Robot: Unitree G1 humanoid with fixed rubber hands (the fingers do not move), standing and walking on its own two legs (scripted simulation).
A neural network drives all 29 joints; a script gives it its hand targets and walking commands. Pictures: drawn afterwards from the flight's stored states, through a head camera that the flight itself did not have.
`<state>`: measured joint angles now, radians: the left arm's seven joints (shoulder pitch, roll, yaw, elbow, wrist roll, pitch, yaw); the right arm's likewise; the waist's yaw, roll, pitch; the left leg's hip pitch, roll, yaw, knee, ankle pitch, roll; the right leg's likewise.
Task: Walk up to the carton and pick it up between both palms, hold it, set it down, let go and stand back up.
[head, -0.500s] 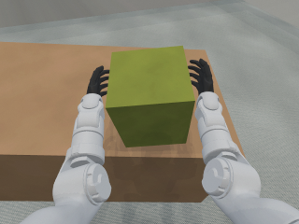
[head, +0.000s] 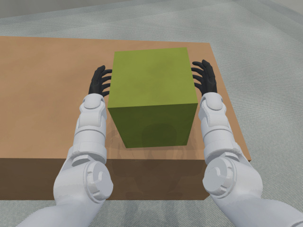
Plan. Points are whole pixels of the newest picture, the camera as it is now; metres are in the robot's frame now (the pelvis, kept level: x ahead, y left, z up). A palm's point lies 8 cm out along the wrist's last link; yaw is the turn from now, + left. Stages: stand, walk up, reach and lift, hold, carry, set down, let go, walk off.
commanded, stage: set down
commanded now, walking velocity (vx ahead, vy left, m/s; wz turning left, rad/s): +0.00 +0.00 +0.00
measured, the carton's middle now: (153, 102) +0.46 +0.02 +0.03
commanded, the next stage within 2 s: none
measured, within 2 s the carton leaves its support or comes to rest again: neither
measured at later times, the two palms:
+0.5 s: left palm (102, 97) +0.43 +0.17 +0.08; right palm (206, 95) +0.44 -0.13 +0.09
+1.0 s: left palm (100, 101) +0.42 +0.17 +0.07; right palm (206, 98) +0.43 -0.13 +0.09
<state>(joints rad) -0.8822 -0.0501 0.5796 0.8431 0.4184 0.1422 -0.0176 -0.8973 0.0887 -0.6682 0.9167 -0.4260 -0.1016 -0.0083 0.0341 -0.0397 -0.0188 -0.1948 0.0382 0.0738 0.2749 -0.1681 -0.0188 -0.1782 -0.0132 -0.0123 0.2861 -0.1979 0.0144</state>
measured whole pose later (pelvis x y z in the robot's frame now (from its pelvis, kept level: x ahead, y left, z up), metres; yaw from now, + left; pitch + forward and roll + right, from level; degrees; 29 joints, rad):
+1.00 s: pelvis -0.01 +0.00 +0.00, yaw -1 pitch +10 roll +0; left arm -0.91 -0.06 0.66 0.93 0.48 0.04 -0.01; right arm -0.90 0.13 -0.79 0.87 -0.56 -0.10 0.02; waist 0.04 -0.04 -0.05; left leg -0.30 0.04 0.09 0.26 -0.14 -0.01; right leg -0.29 -0.02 -0.03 0.28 -0.17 0.01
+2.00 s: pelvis +0.00 +0.00 +0.00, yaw -1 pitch +11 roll +0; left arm -0.91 -0.10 0.74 0.87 0.54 -0.03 -0.05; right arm -0.87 0.16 -0.75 0.77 -0.58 -0.09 0.03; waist 0.03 -0.04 -0.02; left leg -0.32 0.04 0.10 0.28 -0.15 -0.01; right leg -0.32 -0.02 -0.02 0.30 -0.18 0.01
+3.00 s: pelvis -0.04 +0.00 -0.03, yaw +0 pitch +25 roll -1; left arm -1.26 0.31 -0.18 1.66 -0.34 -0.30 0.04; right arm -1.21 -0.32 0.04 1.53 0.32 -0.21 0.01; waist 0.01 -0.03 -0.26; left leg -0.79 0.07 0.04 0.54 -0.19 -0.02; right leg -0.74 0.00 -0.07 0.50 -0.20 -0.01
